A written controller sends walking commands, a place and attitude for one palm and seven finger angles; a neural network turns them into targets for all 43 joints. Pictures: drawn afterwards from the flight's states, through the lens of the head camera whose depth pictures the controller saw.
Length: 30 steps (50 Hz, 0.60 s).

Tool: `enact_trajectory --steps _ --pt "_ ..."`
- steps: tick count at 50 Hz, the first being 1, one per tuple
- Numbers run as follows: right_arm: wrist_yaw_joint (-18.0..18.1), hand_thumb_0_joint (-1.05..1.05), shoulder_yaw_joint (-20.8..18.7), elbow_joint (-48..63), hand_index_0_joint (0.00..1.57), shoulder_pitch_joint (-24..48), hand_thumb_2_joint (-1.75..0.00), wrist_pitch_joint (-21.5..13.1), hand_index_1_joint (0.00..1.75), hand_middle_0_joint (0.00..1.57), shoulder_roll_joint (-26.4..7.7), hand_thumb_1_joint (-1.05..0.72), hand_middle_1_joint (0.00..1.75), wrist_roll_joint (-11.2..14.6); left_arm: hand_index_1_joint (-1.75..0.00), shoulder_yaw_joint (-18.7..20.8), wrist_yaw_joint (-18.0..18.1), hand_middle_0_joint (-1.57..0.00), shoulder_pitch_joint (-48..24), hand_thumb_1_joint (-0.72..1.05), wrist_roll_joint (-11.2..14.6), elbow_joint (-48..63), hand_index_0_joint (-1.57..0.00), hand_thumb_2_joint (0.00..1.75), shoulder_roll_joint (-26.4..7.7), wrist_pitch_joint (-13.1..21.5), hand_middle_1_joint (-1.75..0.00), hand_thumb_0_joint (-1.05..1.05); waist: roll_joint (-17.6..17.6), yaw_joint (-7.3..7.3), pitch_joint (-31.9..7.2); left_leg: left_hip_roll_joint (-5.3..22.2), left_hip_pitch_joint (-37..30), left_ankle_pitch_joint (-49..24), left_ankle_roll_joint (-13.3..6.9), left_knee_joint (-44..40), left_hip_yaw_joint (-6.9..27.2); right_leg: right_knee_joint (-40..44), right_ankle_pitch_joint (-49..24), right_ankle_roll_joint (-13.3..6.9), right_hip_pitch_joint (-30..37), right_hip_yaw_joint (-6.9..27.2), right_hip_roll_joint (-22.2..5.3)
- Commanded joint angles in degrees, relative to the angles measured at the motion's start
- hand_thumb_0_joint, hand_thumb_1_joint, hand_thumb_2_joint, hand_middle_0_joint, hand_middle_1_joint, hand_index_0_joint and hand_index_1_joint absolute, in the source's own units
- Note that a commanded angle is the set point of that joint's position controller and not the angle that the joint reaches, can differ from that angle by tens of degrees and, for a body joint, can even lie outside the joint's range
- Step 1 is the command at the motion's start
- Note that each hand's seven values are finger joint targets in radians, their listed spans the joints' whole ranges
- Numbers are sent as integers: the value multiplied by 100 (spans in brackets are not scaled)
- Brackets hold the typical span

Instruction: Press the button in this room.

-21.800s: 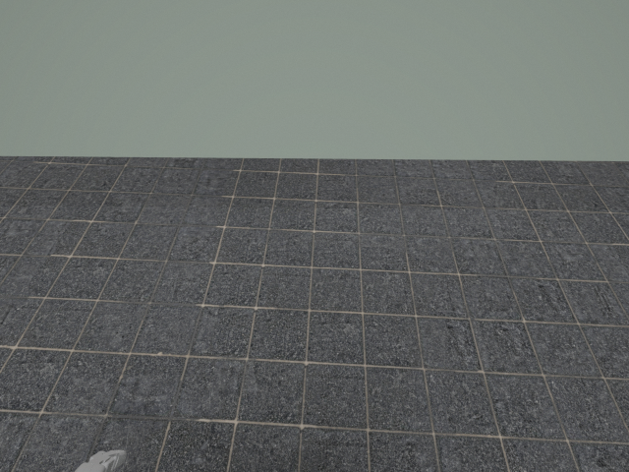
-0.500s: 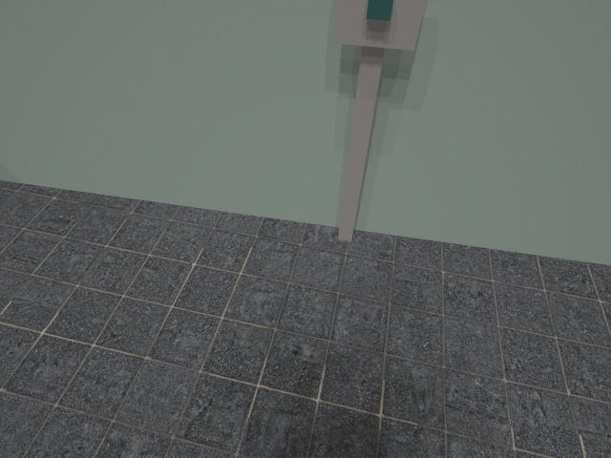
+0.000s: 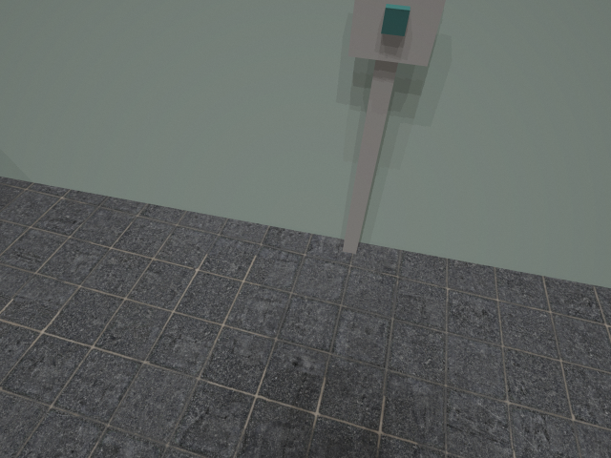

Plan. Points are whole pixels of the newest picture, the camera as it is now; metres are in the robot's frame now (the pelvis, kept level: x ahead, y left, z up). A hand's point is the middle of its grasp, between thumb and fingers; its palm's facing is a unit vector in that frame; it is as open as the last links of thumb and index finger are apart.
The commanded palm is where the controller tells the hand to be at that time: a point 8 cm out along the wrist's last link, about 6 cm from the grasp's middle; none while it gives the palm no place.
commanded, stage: stand and wait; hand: left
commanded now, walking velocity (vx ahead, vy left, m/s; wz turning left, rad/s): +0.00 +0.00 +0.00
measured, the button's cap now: (395, 19) +1.02 -0.13 +0.17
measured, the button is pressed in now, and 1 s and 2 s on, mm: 0 0 0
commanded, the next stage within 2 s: look at it before walking up in 0.64 s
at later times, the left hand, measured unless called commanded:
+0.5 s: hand out of the picture +0.11 +0.18 -0.18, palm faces +0.06 -0.97 -0.22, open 7.3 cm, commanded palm none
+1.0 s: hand out of the picture +0.12 +0.24 -0.15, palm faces +0.05 -0.94 -0.34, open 7.4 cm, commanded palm none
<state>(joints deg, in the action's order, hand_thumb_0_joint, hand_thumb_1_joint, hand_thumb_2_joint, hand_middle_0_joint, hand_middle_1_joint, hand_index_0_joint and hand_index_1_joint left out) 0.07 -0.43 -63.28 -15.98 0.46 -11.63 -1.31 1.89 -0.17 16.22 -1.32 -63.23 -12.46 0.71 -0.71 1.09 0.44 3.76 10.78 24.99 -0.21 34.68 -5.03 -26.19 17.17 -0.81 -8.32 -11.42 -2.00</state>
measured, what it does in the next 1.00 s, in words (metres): steps on the spot: right foot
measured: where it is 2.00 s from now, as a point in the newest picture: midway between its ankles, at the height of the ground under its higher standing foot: outside the picture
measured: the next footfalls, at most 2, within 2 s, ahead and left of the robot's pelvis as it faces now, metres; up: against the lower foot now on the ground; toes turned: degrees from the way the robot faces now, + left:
right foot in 0.30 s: +0.12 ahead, -0.12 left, +0.00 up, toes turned -7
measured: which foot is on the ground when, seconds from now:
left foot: down 0.00-1.00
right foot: down 0.00-0.06, up 0.08-0.28, down 0.30-1.00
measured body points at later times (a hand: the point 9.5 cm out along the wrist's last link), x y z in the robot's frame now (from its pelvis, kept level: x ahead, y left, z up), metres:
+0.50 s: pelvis +0.09 -0.01 +0.00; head +0.12 -0.01 +0.45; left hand +0.10 +0.23 -0.16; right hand +0.06 -0.22 -0.17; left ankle -0.03 +0.11 -0.74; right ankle +0.08 -0.11 -0.74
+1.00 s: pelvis +0.05 -0.01 +0.01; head +0.07 -0.02 +0.46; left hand +0.12 +0.29 -0.12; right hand +0.16 -0.31 -0.12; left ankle -0.03 +0.11 -0.74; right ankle +0.08 -0.11 -0.74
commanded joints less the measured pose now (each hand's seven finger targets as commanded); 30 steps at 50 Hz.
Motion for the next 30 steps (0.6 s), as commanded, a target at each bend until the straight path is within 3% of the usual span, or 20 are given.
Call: enact_trajectory --steps 1,2,3,4,5,6,7,9,11,13,14,15,16,17,19,21,23,30 --pt "48 0 -88 142 20 -574 -90 -265 30 20 -236 -90 30 54 -30 147 95 -20 7 90 56 154 -20 90 -679 87 -30 0 63 -329 447 169 -144 -958 11 -1130 88 329 -356 -487 -532 1014 -1215" --pt "100 0 -131 -25 20 -934 -90 -313 30 20 -459 -90 30 25 -30 58 67 -20 -21 90 88 225 -20 90 -355 69 -30 0 -720 -390 346 686 -775 -1958 -200 -1477 919 -621 -392 -80 -1134 398 -518" --pt "131 0 -176 -161 20 -1137 -90 -300 30 20 -710 -90 30 37 -30 -33 82 -20 -78 90 62 265 -20 90 -97 75 -30 0 -1394 -395 351 1388 -833 -2645 -543 -1884 1643 -1228 549 174 -1406 90 -153" --pt "201 0 -169 -280 20 -1228 -90 -290 30 20 -628 -90 30 35 -30 -68 121 -20 -228 90 37 270 -20 90 -79 29 -30 0 -1513 -443 651 1571 -974 -3860 -785 -1933 1889 -1908 1339 194 -1888 373 -146" --pt "263 0 -118 -333 20 -1223 -90 -297 30 20 -497 -90 30 41 -30 -84 127 -20 -251 90 59 209 -20 90 -106 30 -30 0 -1076 -383 729 1642 -1099 -5080 -971 -1692 1820 -2259 1436 172 -2075 636 -293" --pt "300 0 -108 -360 20 -1199 -90 -315 30 20 -447 -90 30 35 -30 -90 134 -20 -179 90 68 138 -20 90 2 43 -30 0 -867 -332 612 1590 -1296 -6041 -1033 -1444 1573 -2327 1449 174 -2079 731 -349" --pt "318 0 -112 -365 20 -1118 -90 -325 30 20 -440 -90 30 40 -30 -94 132 -20 -99 90 83 101 -20 90 66 49 -30 0 -812 -290 413 1498 -1495 -6388 -1036 -1303 1341 -2190 1382 194 -2028 748 -383" --pt "330 0 -142 -351 20 -953 -90 -317 30 20 -430 -90 30 57 -30 -85 122 -20 -27 90 83 47 -20 90 148 40 -30 0 -696 -226 190 1245 -1461 -6078 -900 -1259 975 -1763 1013 212 -1695 650 -317" --pt "328 0 -159 -349 20 -774 -90 -300 30 20 -367 -90 30 71 -30 -73 123 -20 75 90 80 21 -20 90 203 34 -30 0 -559 -124 209 1001 -1092 -5546 -686 -1220 719 -943 380 209 -1142 531 -247" --pt "324 0 -185 -341 20 -641 -90 -299 30 20 -291 -90 30 113 -30 -62 144 -20 503 90 65 -124 -20 90 162 61 -30 0 -293 83 104 698 -732 -4615 -374 -938 485 75 -1062 201 -325 468 -240" --pt "311 0 -184 -320 20 -693 -90 -310 30 20 -159 -90 30 135 -30 -55 188 -20 664 90 66 -219 -20 90 -42 90 -30 0 15 94 52 521 -246 -3777 -191 -798 393 139 -2046 103 288 818 -489" --pt "294 0 -163 -318 20 -796 -90 -301 30 20 -36 -90 30 155 -30 -48 220 -20 672 90 87 -257 -20 90 -191 122 -30 0 264 27 -37 333 245 -2615 -31 -892 361 22 -2962 -95 768 1247 -921" --pt "283 0 -176 -320 20 -753 -90 -261 30 20 27 -90 30 145 -30 -17 223 -20 605 90 94 -241 -20 90 -341 126 -30 0 511 3 256 198 380 -1643 79 -1023 286 -38 -3186 -299 560 1406 -1180" --pt "284 0 -181 -337 20 -789 -90 -226 30 20 27 -90 30 122 -30 27 224 -20 504 90 94 -232 -20 90 -436 151 -30 0 1028 -26 338 143 285 -1405 105 -1004 263 18 -3325 -430 343 1480 -1189" --pt "284 0 -182 -393 20 -912 -90 -229 30 20 6 -90 30 117 -30 34 241 -20 349 90 96 -141 -20 90 -418 157 -30 0 832 -92 160 221 14 -1795 85 -1147 280 -29 -3478 -384 320 1240 -1057" --pt "296 0 -197 -395 20 -844 -90 -271 30 20 -128 -90 30 96 -30 30 256 -20 256 90 104 -62 -20 90 -390 152 -30 0 219 -78 44 356 -222 -3114 54 -1196 376 -318 -3764 -265 388 1014 -809" --pt "317 0 -238 -344 20 -748 -90 -287 30 20 -306 -90 30 101 -30 60 263 -20 160 90 109 10 -20 90 -498 166 -30 0 -35 -73 -200 417 -509 -3981 40 -1098 354 -365 -3862 -224 469 917 -745" --pt "300 0 -307 -39 20 -169 -90 -236 30 20 -747 -90 30 81 -30 131 227 -20 -271 90 71 161 -20 90 -862 159 -30 0 -36 -96 -266 453 -729 -3905 49 -1174 371 -182 -3765 -270 451 913 -692"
